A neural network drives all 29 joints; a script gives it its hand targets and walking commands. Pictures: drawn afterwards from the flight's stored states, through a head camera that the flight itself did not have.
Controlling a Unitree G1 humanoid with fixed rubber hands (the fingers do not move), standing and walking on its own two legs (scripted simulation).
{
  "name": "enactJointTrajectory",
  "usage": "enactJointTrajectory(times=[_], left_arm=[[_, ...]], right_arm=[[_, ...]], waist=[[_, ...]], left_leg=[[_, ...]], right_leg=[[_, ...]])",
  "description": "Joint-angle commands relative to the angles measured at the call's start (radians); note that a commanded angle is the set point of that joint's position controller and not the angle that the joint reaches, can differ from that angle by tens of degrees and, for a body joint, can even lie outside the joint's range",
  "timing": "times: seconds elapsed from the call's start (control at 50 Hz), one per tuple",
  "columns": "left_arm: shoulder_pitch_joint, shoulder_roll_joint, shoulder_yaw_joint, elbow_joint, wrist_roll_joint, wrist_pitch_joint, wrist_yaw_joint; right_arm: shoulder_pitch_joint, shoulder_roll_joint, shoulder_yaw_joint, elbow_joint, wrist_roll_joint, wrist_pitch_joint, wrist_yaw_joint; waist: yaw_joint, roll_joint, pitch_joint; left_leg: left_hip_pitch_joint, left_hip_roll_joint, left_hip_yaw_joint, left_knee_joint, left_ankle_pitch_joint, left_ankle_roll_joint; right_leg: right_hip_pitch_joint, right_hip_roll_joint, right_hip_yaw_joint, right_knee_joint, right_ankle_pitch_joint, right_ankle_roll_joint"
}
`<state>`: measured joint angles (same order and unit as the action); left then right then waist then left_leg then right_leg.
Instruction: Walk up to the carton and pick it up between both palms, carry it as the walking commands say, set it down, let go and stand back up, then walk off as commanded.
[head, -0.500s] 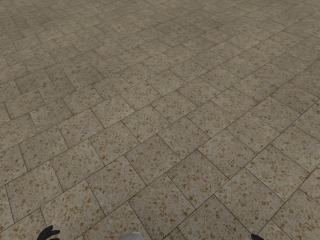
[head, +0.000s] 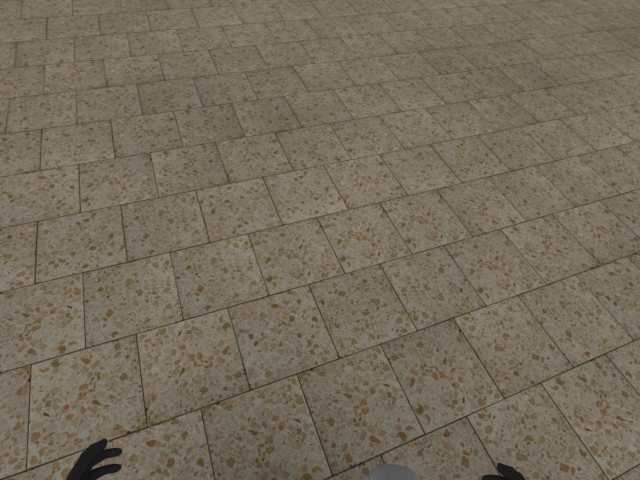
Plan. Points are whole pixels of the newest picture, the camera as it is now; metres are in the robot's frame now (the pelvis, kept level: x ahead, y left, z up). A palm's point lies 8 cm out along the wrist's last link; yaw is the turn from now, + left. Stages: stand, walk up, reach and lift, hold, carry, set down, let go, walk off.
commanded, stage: stand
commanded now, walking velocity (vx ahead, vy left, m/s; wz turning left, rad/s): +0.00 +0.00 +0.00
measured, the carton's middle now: out of the picture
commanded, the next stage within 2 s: walk off in 0.44 s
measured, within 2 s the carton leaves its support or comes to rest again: neither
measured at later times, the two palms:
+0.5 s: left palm out of the picture +0.09 +0.22 -0.07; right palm out of the picture +0.06 -0.30 -0.13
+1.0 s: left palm out of the picture +0.04 +0.27 -0.10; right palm out of the picture +0.05 -0.25 -0.12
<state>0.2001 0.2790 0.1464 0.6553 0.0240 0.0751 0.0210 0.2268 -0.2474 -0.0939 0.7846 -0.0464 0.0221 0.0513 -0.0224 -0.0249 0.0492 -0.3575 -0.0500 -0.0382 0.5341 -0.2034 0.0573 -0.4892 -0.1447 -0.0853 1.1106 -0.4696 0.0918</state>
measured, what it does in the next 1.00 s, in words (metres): steps on the spot: right foot, then left foot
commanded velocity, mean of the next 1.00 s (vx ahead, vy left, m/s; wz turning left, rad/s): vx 0.00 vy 0.08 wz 0.00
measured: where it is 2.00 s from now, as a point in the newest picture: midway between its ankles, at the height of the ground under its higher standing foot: outside the picture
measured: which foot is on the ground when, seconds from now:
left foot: down 0.00-0.28, up 0.30-0.52, down 0.54-1.00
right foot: up 0.00-0.24, down 0.26-0.98, up 1.00-1.00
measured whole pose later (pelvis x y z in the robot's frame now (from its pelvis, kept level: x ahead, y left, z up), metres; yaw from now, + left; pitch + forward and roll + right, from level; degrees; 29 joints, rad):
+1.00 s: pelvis -0.05 -0.01 +0.00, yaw +5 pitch -1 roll -1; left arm 0.22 0.20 0.15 0.68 0.02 0.04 0.04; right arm 0.22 -0.22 -0.09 0.87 -0.05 0.05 0.04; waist 0.02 0.00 0.05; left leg -0.24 -0.01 0.00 0.56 -0.28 0.01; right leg -0.26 -0.10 -0.13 0.58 -0.29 0.03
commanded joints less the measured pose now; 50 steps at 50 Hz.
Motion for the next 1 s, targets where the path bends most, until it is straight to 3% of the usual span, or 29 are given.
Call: enactJointTrajectory(times=[0.0, 0.04, 0.1, 0.12, 0.16, 0.22, 0.24, 0.28, 0.3, 0.36, 0.42, 0.44, 0.48, 0.5, 0.54, 0.56, 0.58, 0.6, 0.68, 0.72, 0.76, 0.78, 0.82, 0.88, 0.9, 0.92, 0.94, 0.96, 0.98], left_arm=[[-0.043, 0.064, -0.021, -0.006, -0.021, 0.002, -0.003], [-0.102, 0.065, -0.027, -0.048, -0.013, 0.006, 0.005], [-0.066, 0.031, -0.041, -0.031, -0.022, -0.001, 0.001], [-0.021, 0.035, -0.033, 0.0, -0.025, -0.01, -0.001], [0.022, -0.011, -0.047, 0.035, -0.021, -0.006, -0.003], [0.109, 0.011, -0.042, 0.054, -0.019, -0.034, -0.002], [0.106, 0.066, -0.034, 0.043, 0.001, -0.041, 0.008], [-0.008, 0.099, -0.042, -0.001, 0.02, -0.049, 0.001], [-0.082, 0.071, -0.051, -0.012, 0.014, -0.058, -0.004], [-0.123, 0.051, -0.044, -0.013, 0.019, -0.085, -0.003], [0.012, 0.019, -0.046, 0.032, 0.015, -0.081, -0.009], [-0.011, -0.003, -0.061, 0.025, 0.008, -0.085, -0.011], [0.058, 0.056, -0.023, 0.044, -0.006, -0.07, -0.012], [0.054, 0.049, -0.024, 0.036, 0.001, -0.07, -0.015], [0.047, 0.001, -0.034, 0.035, -0.016, -0.066, -0.018], [0.057, -0.038, -0.047, 0.023, -0.018, -0.073, -0.025], [0.053, -0.03, -0.049, 0.05, -0.017, -0.067, -0.021], [-0.014, -0.002, -0.045, 0.04, 0.002, -0.073, -0.015], [0.042, 0.082, -0.016, 0.032, -0.011, -0.08, -0.009], [0.067, 0.111, -0.003, 0.046, 0.003, -0.072, 0.006], [0.101, 0.149, 0.007, 0.082, 0.01, -0.063, 0.014], [0.12, 0.138, -0.006, 0.06, 0.014, -0.062, 0.024], [0.143, 0.119, 0.003, 0.079, 0.013, -0.066, 0.035], [-0.041, 0.093, -0.014, 0.049, 0.019, -0.056, 0.028], [0.006, 0.118, 0.004, 0.038, 0.018, -0.045, 0.031], [-0.003, 0.134, 0.01, 0.042, 0.01, -0.043, 0.024], [0.029, 0.078, 0.002, 0.042, 0.011, -0.042, 0.02], [0.062, 0.05, -0.013, 0.03, -0.007, -0.039, 0.009], [-0.019, 0.035, -0.013, 0.017, -0.015, -0.022, 0.016]], right_arm=[[0.088, -0.126, 0.011, -0.025, 0.035, -0.022, -0.027], [0.1, -0.137, 0.007, -0.012, 0.035, -0.024, -0.025], [0.06, -0.153, 0.001, -0.024, 0.024, -0.018, -0.025], [0.025, -0.157, -0.003, -0.023, 0.024, -0.017, -0.02], [0.035, -0.123, 0.01, 0.007, 0.026, -0.011, -0.037], [0.045, -0.158, 0.001, 0.006, 0.035, 0.003, -0.035], [0.088, -0.108, 0.01, 0.021, 0.053, 0.003, -0.022], [-0.059, -0.058, 0.012, -0.015, 0.026, -0.004, -0.019], [-0.057, -0.056, 0.006, 0.002, 0.021, 0.0, -0.011], [0.045, -0.029, 0.005, 0.031, 0.038, -0.004, -0.005], [-0.041, -0.018, 0.019, 0.026, 0.031, -0.005, -0.023], [-0.085, -0.035, 0.016, 0.007, 0.033, -0.01, -0.017], [-0.024, 0.014, 0.033, 0.032, 0.044, -0.02, -0.025], [0.033, -0.052, 0.018, 0.051, 0.039, -0.035, -0.03], [-0.063, -0.085, 0.023, 0.041, 0.025, -0.047, -0.037], [-0.085, -0.078, 0.026, 0.042, 0.03, -0.033, -0.042], [-0.012, -0.059, 0.028, 0.054, 0.033, -0.033, -0.047], [-0.032, -0.04, 0.025, 0.068, 0.042, -0.031, -0.048], [-0.044, -0.058, 0.017, 0.042, 0.038, -0.017, -0.027], [-0.031, -0.057, 0.013, 0.039, 0.027, -0.008, -0.031], [0.01, -0.075, 0.001, 0.045, 0.022, 0.01, -0.017], [-0.002, -0.083, 0.005, 0.047, 0.036, 0.019, -0.016], [-0.003, -0.073, 0.002, 0.037, 0.019, 0.033, -0.016], [0.014, -0.009, 0.014, 0.015, 0.026, 0.032, 0.007], [0.057, -0.006, 0.012, 0.026, 0.028, 0.029, 0.006], [0.081, -0.005, 0.019, 0.045, 0.018, 0.017, 0.001], [0.073, -0.065, 0.004, 0.06, 0.007, 0.01, -0.003], [0.083, -0.166, -0.022, 0.05, -0.009, 0.007, -0.014], [0.076, -0.194, -0.024, 0.048, 0.0, 0.004, -0.023]], waist=[[-0.014, 0.183, -0.131], [-0.047, 0.187, -0.079], [-0.018, 0.191, -0.115], [-0.023, 0.272, -0.138], [-0.007, 0.141, -0.069], [0.042, 0.096, -0.088], [0.028, -0.013, -0.075], [0.055, -0.126, -0.001], [0.027, -0.085, 0.026], [-0.019, -0.175, -0.055], [0.072, -0.162, -0.081], [0.058, -0.181, -0.094], [0.053, -0.165, -0.147], [0.035, 0.032, -0.125], [0.082, 0.096, -0.097], [0.101, 0.105, -0.091], [0.043, 0.136, -0.073], [0.045, 0.027, -0.127], [0.061, -0.006, -0.176], [0.066, 0.01, -0.105], [0.067, -0.13, -0.093], [0.093, -0.063, -0.065], [0.082, -0.09, -0.006], [0.0, -0.206, -0.032], [-0.006, -0.165, -0.017], [-0.013, -0.091, -0.034], [0.002, 0.051, -0.023], [-0.006, 0.301, -0.069], [-0.021, 0.281, -0.053]], left_leg=[[0.229, 0.256, -0.362, -0.264, 0.083, 0.096], [0.232, 0.273, -0.375, -0.277, 0.115, 0.108], [0.107, 0.227, -0.308, -0.279, 0.005, 0.116], [0.103, 0.215, -0.281, -0.279, -0.017, 0.11], [0.018, 0.259, -0.376, -0.31, -0.068, 0.108], [-0.035, 0.166, -0.299, -0.247, -0.202, 0.042], [-0.134, 0.09, -0.225, -0.209, -0.224, -0.038], [-0.123, -0.003, -0.036, 0.176, -0.227, -0.068], [-0.026, 0.018, -0.064, 0.259, -0.187, -0.06], [-0.044, -0.003, -0.024, 0.255, -0.133, -0.055], [-0.011, -0.004, 0.02, 0.071, -0.247, -0.053], [0.008, 0.03, -0.002, 0.033, -0.214, -0.053], [0.189, 0.045, -0.012, -0.209, 0.093, -0.051], [0.23, 0.111, -0.102, -0.216, 0.289, -0.049], [0.24, 0.19, -0.201, -0.18, 0.422, -0.006], [0.217, 0.199, -0.191, -0.199, 0.296, -0.012], [0.168, 0.19, -0.18, -0.19, 0.23, 0.005], [0.193, 0.145, -0.138, -0.175, 0.29, -0.02], [0.168, 0.087, -0.058, -0.047, 0.236, -0.049], [0.041, 0.075, -0.007, 0.008, 0.132, -0.08], [0.039, 0.068, 0.009, 0.111, -0.089, -0.067], [-0.064, 0.064, 0.032, 0.205, -0.206, -0.075], [-0.092, 0.119, 0.018, 0.28, -0.285, -0.066], [0.064, 0.1, 0.057, 0.12, -0.271, -0.057], [0.159, 0.089, 0.061, -0.031, -0.121, -0.061], [0.188, 0.067, 0.041, -0.139, 0.058, -0.063], [0.224, 0.142, -0.064, -0.206, 0.113, -0.044], [0.229, 0.305, -0.266, -0.284, 0.312, 0.048], [0.111, 0.324, -0.28, -0.291, 0.284, 0.131]], right_leg=[[-0.031, 0.059, 0.068, -0.065, 0.021, -0.018], [-0.055, 0.068, 0.08, -0.165, -0.002, -0.025], [0.127, 0.111, 0.049, -0.309, -0.006, -0.028], [0.166, 0.131, -0.002, -0.341, 0.028, -0.028], [0.249, 0.139, 0.009, -0.425, 0.053, -0.059], [0.438, 0.122, 0.001, -0.747, 0.166, -0.083], [0.479, -0.012, 0.154, -0.827, 0.086, -0.132], [0.251, -0.291, 0.374, -0.95, -0.055, -0.211], [0.128, -0.247, 0.325, -0.951, 0.009, -0.221], [0.304, -0.063, 0.104, -0.854, 0.231, -0.182], [0.43, -0.052, 0.073, -0.723, 0.62, -0.208], [0.465, -0.068, 0.092, -0.659, 0.748, -0.204], [0.405, -0.032, 0.054, -0.646, 0.637, -0.156], [0.346, -0.038, 0.068, -0.614, 0.531, -0.128], [0.283, 0.055, 0.003, -0.64, 0.262, -0.09], [0.287, 0.07, 0.009, -0.682, 0.203, -0.085], [0.34, 0.047, 0.003, -0.724, 0.24, -0.085], [0.402, 0.035, 0.017, -0.725, 0.352, -0.099], [0.424, -0.088, 0.086, -0.704, 0.542, -0.1], [0.443, -0.175, 0.137, -0.698, 0.58, -0.172], [0.397, -0.248, 0.204, -0.745, 0.548, -0.212], [0.421, -0.283, 0.22, -0.73, 0.649, -0.258], [0.362, -0.366, 0.299, -0.776, 0.676, -0.307], [0.236, -0.231, 0.154, -0.758, 0.516, -0.226], [0.175, -0.176, 0.113, -0.714, 0.435, -0.181], [0.168, -0.118, 0.052, -0.638, 0.342, -0.134], [0.141, -0.06, -0.006, -0.535, 0.261, -0.11], [0.102, 0.063, -0.083, -0.376, 0.061, -0.042], [0.122, 0.112, -0.034, -0.168, -0.18, -0.056]])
